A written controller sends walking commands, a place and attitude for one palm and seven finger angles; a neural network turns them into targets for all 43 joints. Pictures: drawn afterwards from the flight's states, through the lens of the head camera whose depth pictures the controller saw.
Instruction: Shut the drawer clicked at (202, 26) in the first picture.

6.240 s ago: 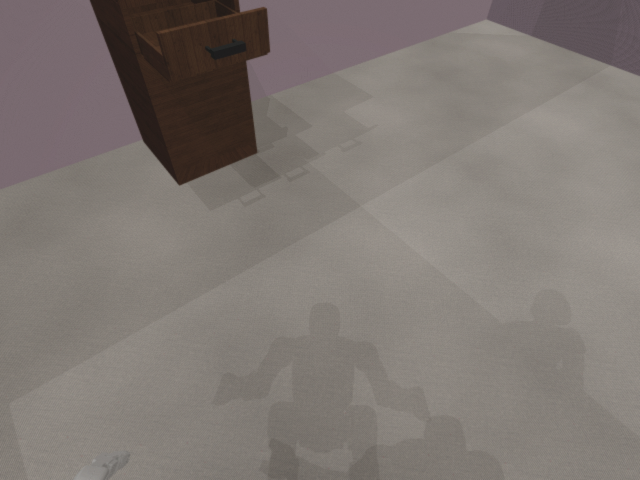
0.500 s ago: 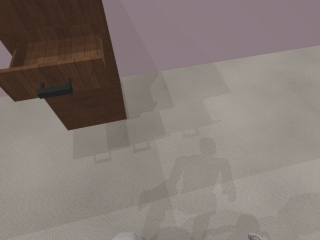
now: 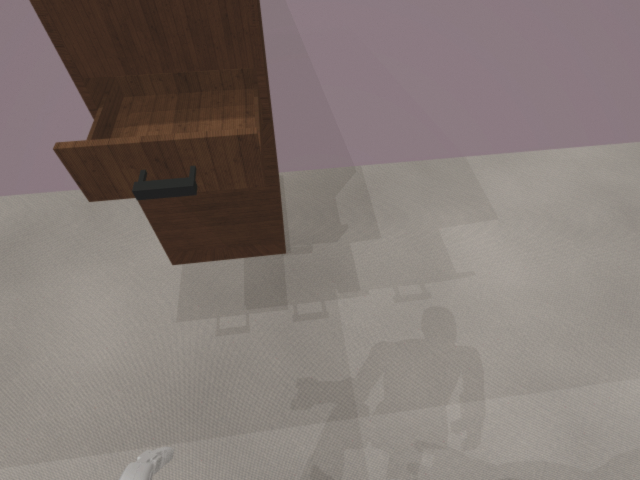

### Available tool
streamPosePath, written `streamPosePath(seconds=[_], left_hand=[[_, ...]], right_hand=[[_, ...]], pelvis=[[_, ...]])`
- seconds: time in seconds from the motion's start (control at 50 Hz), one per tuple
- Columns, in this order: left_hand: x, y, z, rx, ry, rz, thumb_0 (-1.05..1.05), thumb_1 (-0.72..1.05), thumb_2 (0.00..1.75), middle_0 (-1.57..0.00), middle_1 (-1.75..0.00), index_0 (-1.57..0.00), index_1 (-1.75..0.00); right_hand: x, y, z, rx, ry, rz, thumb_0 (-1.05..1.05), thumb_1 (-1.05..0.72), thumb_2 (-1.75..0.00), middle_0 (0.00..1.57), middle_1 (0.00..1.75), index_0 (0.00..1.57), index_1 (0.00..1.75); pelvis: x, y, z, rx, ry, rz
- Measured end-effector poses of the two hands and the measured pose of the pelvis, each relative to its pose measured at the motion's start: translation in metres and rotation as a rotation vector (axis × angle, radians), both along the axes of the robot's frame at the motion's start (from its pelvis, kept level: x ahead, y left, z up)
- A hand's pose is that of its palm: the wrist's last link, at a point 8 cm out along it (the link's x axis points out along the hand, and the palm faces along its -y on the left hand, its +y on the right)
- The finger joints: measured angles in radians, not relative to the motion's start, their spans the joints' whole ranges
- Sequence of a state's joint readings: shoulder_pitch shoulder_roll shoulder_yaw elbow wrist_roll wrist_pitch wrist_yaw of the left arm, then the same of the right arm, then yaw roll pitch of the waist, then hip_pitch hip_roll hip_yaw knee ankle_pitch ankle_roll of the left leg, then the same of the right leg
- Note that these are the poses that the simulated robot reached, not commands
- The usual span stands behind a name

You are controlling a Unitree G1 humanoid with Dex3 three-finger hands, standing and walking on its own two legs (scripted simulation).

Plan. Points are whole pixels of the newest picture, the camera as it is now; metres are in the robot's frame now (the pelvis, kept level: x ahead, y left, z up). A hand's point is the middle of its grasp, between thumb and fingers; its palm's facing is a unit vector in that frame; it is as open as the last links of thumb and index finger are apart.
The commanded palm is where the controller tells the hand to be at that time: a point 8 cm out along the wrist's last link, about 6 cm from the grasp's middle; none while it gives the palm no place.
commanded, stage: take the last steps up to it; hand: left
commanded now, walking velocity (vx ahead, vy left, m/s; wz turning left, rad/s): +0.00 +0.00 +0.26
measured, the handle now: (166, 180) +0.66 +0.34 -0.09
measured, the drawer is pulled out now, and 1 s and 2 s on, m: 0.25 0.25 0.25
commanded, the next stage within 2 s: come to a stop and stand still in 1.32 s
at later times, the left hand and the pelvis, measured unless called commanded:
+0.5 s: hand out of the picture -0.07 +0.15 -0.15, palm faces +0.24 -0.94 -0.23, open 7.3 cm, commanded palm none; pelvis +0.02 -0.01 +0.01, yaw +8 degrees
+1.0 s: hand (128, 448) +0.18 +0.29 -0.17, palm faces +0.17 -0.97 -0.17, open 7.4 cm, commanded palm none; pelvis +0.14 +0.10 +0.00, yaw +5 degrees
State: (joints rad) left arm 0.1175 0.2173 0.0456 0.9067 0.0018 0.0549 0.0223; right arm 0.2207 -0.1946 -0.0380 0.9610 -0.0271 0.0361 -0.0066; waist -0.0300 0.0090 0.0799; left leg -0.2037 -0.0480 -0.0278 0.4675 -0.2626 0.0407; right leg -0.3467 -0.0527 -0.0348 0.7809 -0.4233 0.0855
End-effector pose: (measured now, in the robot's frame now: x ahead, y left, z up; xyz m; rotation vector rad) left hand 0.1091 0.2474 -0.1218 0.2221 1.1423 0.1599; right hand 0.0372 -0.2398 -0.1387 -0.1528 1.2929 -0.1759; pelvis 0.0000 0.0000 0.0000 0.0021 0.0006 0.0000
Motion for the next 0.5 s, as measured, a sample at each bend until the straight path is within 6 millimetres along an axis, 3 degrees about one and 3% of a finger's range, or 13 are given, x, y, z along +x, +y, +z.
streamPosePath(seconds=[0.1,0.26,0.38,0.5], left_hand=[[-0.003,-0.027,0.006,0.029,-0.038,0.0,0.01,0.9,0.9,-0.2,-0.3,-0.2,-0.3],[-0.06,-0.046,0.017,0.017,0.017,0.104,0.01,0.9,0.9,-0.2,-0.3,-0.21,-0.3],[-0.124,-0.048,0.011,-0.001,0.128,0.221,0.01,0.91,0.9,-0.2,-0.3,-0.21,-0.3],[-0.192,-0.052,0.003,-0.065,0.314,0.316,0.01,0.91,0.9,-0.2,-0.3,-0.2,-0.3]], right_hand=[[-0.02,-0.019,-0.023,0.045,0.062,-0.015,0.01,-0.9,-0.89,0.2,0.3,0.2,0.3],[-0.016,-0.038,-0.018,0.065,0.102,0.045,0.01,-0.91,-0.9,0.2,0.3,0.2,0.3],[0.012,-0.037,-0.01,0.047,0.092,0.116,0.01,-0.91,-0.9,0.2,0.3,0.2,0.3],[0.068,-0.01,-0.001,0.032,0.023,0.189,0.01,-0.91,-0.9,0.19,0.3,0.2,0.3]], pelvis=[[-0.002,-0.02,-0.007,0.012,-0.003,0.028],[0.0,-0.036,0.005,0.033,-0.014,0.089],[0.01,-0.032,0.009,0.031,-0.017,0.124],[0.024,-0.012,0.009,0.014,-0.015,0.14]])
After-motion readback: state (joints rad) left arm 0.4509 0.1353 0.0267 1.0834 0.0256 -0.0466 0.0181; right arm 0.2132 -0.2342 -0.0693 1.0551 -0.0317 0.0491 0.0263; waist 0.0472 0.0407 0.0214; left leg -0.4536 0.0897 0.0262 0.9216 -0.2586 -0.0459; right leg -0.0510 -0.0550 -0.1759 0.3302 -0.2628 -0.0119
